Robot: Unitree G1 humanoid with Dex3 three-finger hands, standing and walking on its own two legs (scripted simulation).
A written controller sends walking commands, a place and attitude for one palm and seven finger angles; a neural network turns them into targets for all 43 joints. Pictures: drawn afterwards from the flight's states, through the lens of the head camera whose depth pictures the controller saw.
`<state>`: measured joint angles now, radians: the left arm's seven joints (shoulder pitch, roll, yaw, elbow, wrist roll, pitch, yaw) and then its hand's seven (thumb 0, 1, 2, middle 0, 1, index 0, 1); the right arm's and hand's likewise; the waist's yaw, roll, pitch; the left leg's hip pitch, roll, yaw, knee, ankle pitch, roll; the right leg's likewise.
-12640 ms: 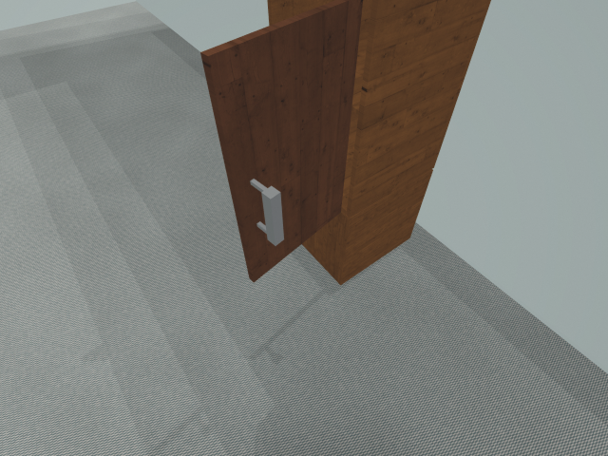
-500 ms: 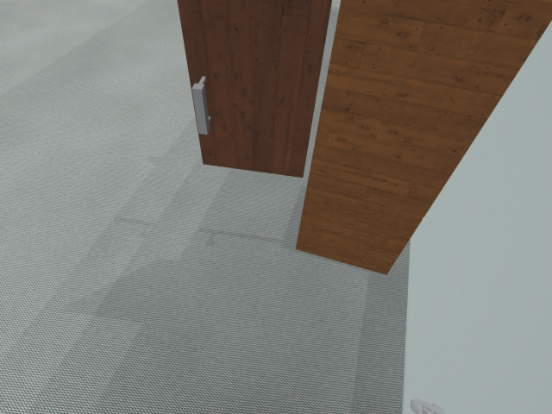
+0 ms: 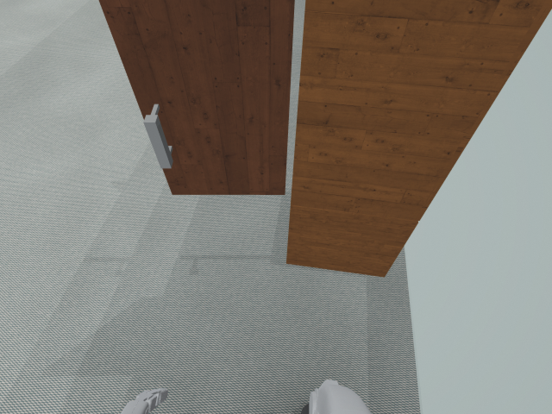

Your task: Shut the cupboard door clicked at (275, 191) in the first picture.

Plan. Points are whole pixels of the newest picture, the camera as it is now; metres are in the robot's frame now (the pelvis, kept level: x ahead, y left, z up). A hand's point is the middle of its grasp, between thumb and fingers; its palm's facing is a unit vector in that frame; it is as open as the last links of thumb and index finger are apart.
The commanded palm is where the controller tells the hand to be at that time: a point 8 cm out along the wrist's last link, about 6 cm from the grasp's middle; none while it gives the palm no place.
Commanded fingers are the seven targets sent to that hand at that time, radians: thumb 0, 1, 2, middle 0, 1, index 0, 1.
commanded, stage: take the last steps up to it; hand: left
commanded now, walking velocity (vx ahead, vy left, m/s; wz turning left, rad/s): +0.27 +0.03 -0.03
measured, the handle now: (161, 136) +0.72 +0.29 -0.08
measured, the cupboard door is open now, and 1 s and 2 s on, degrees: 99 99 99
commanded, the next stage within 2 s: come to a stop and stand still in 0.28 s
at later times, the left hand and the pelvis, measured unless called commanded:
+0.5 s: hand out of the picture +0.14 +0.18 -0.17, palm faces +0.09 -0.98 -0.19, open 7.3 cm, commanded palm none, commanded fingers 0.00 0.90 0.90 -0.20 -0.30 -0.20 -0.30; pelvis +0.18 +0.00 +0.00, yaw +0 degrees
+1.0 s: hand (189, 374) +0.20 +0.15 -0.15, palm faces +0.00 -0.96 -0.29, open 7.3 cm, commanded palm none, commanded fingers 0.00 0.90 0.90 -0.20 -0.30 -0.20 -0.30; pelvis +0.16 -0.05 +0.00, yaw -3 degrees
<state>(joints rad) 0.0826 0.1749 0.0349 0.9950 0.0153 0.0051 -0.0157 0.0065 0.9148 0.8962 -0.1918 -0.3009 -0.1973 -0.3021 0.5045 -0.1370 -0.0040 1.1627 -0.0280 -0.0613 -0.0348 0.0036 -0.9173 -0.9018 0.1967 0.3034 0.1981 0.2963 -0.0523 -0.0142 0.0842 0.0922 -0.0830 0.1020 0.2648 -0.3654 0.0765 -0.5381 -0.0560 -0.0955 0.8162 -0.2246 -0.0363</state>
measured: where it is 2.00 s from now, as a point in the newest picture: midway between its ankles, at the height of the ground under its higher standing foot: outside the picture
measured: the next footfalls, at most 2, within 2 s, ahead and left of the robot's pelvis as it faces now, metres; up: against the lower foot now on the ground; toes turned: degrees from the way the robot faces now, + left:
right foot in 0.08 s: +0.14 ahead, -0.09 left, +0.00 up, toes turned -6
left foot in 0.50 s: +0.30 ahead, +0.13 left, +0.00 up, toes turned +4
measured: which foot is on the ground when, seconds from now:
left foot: down 0.00-0.10, up 0.12-0.48, down 0.50-0.88, up 0.90-1.00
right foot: up 0.00-0.06, down 0.08-0.52, up 0.54-0.88, down 0.90-1.00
